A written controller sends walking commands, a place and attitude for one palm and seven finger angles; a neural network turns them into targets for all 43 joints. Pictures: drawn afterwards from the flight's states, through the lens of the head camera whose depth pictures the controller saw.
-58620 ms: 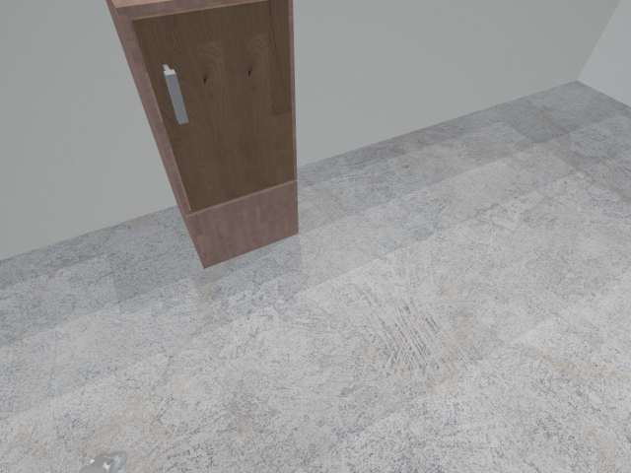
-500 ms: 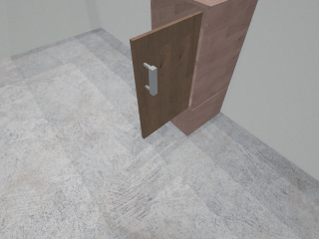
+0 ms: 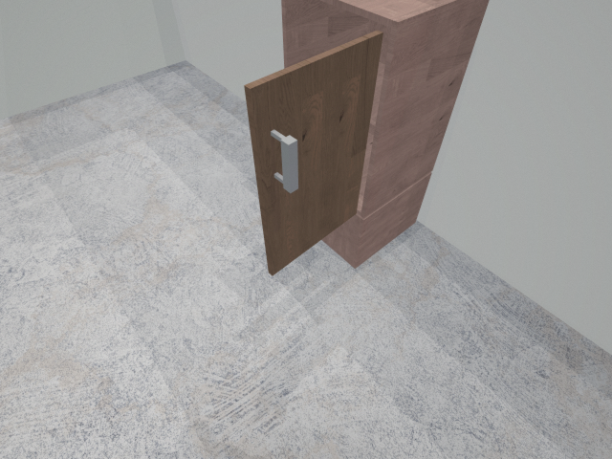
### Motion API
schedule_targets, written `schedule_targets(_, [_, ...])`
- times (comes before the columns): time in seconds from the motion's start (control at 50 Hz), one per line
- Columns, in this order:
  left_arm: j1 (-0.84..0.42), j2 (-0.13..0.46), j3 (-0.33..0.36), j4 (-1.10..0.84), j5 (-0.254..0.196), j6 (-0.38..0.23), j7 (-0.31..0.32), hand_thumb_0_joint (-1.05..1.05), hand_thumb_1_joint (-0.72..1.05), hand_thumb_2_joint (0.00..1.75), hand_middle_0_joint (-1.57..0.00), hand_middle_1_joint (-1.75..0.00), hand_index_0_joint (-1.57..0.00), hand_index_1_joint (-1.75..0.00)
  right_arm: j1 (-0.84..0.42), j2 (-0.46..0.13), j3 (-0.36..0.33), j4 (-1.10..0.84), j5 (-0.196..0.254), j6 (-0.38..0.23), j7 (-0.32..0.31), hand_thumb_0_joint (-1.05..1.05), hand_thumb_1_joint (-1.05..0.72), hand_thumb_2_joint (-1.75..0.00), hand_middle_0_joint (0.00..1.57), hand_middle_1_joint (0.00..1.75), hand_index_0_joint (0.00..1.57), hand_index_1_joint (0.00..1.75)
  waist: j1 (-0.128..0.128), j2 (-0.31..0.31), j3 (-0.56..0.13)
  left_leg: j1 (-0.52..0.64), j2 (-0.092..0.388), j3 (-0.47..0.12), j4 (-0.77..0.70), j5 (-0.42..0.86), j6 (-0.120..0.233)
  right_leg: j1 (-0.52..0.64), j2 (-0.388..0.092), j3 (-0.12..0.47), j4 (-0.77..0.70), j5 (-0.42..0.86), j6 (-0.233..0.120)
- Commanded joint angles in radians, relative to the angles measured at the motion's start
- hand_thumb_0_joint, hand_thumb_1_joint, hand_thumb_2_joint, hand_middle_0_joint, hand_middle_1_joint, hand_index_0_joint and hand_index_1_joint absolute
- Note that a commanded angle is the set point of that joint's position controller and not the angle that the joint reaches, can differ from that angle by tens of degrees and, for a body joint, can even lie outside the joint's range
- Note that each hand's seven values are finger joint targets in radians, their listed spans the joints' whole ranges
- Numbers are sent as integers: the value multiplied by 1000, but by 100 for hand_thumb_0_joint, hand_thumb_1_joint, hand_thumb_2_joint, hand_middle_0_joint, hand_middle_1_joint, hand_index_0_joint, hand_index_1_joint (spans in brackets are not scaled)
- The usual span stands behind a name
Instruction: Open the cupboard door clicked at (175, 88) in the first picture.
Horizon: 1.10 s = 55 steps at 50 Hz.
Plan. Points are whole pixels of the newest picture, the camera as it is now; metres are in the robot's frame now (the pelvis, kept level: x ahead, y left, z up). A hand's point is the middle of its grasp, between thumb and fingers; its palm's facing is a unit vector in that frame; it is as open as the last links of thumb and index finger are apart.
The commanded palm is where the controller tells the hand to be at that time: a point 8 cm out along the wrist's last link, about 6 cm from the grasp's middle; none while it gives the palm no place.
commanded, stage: look to check the result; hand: left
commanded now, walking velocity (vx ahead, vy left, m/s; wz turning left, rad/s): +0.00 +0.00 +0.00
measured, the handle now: (283, 161) +0.69 +0.09 -0.02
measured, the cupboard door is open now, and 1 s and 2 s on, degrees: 92 92 92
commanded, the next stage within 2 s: stand and wait in 0.50 s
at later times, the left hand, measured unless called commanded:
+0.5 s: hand out of the picture +0.02 +0.19 -0.17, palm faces +0.01 -0.97 -0.23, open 7.4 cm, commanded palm none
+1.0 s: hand out of the picture +0.07 +0.20 -0.17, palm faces +0.00 -0.96 -0.27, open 7.4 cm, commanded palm none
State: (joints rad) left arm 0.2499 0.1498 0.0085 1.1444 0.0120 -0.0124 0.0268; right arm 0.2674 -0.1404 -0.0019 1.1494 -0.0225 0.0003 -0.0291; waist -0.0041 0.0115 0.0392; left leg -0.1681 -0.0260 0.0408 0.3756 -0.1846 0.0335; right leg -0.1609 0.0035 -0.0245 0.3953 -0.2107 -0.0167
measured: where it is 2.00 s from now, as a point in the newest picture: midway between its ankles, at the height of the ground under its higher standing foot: outside the picture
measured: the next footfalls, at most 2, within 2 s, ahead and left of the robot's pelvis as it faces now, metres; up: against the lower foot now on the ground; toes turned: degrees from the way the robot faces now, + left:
none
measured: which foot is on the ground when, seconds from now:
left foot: down 0.00-1.00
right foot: down 0.00-1.00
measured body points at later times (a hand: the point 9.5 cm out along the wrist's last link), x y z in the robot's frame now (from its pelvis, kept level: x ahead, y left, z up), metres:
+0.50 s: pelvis +0.01 +0.00 +0.00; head +0.03 -0.01 +0.45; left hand +0.02 +0.24 -0.15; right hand +0.03 -0.24 -0.16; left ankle +0.01 +0.10 -0.74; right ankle +0.00 -0.11 -0.74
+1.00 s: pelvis +0.03 -0.01 +0.00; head +0.05 -0.02 +0.45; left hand +0.07 +0.25 -0.14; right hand +0.07 -0.27 -0.15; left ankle +0.01 +0.10 -0.74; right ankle +0.00 -0.11 -0.74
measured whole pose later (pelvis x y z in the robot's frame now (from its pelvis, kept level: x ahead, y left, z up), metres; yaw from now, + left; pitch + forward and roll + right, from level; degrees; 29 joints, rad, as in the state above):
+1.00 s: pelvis +0.03 -0.01 +0.00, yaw +0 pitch -1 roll +0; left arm 0.17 0.24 0.01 1.14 0.01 -0.02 0.01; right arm 0.16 -0.24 -0.01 1.14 -0.02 0.00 -0.02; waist 0.00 0.01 0.05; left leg -0.11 -0.01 0.03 0.32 -0.19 0.01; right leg -0.10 0.02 -0.03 0.33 -0.21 -0.04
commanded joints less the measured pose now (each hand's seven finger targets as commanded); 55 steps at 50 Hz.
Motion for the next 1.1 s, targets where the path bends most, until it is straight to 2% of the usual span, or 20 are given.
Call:
schedule_targets(0.0, [60,116,20,-24,-2,-12,11,0,90,90,-20,-30,-20,-30,50,-109,-16,-22,2,-16,-6,0,-90,-90,20,30,20,30,-1,-17,20,2,122,-107,-75,73,1,-28,-104,95,-79,68,-26])
schedule_targets(0.1, [53,127,21,-23,-2,-12,10,0,90,90,-20,-30,-20,-30,38,-121,-17,-22,2,-15,-6,0,-90,-90,20,30,20,30,-3,-2,33,4,123,-105,-79,65,0,-30,-103,97,-86,65,-27])
schedule_targets(0.28, [33,152,23,-24,-1,-15,7,0,90,90,-20,-30,-20,-30,7,-155,-20,-28,2,-17,-6,0,-90,-90,20,30,20,30,-3,3,17,19,125,-110,-82,71,0,-16,-105,100,-96,68,-29])
schedule_targets(0.38, [20,164,24,-25,-1,-15,5,0,90,90,-20,-30,-20,-30,-8,-169,-21,-30,2,-17,-5,0,-90,-90,20,30,20,30,-3,-12,16,26,126,-113,-85,76,1,-14,-107,101,-101,71,-29])
schedule_targets(0.5, [-3,188,26,-30,-2,-19,4,0,90,90,-20,-30,-20,-30,-31,-189,-22,-33,3,-21,-5,0,-90,-90,20,30,20,30,-3,-10,-14,51,131,-113,-82,134,1,10,-111,101,-96,132,-30])
schedule_targets(0.76, [-37,223,31,-42,-2,-24,2,0,90,90,-20,-30,-20,-30,-74,-227,-25,-42,3,-21,-3,0,-90,-90,20,30,20,30,0,-14,-17,67,132,-108,-87,149,-4,23,-115,107,-113,170,-31])
schedule_targets(0.84, [-51,234,31,-44,-4,-25,1,0,90,90,-20,-30,-20,-30,-78,-235,-25,-40,1,-23,-2,0,-90,-90,20,30,20,30,-3,-17,-43,81,136,-108,-87,180,-5,45,-119,107,-108,215,-32])
schedule_targets(0.98, [-66,246,32,-45,-3,-26,1,0,90,90,-20,-30,-20,-30,-96,-247,-26,-42,2,-21,-2,0,-90,-90,20,30,20,30,-3,-9,-30,86,138,-103,-90,180,-8,42,-121,107,-117,226,-32])
schedule_targets(1.08, [-71,256,33,-46,-4,-29,2,0,90,90,-20,-30,-20,-30,-98,-256,-27,-44,2,-22,-3,0,-90,-90,20,30,20,30,-4,-14,-56,104,140,-100,-84,211,-9,63,-124,105,-112,283,-34])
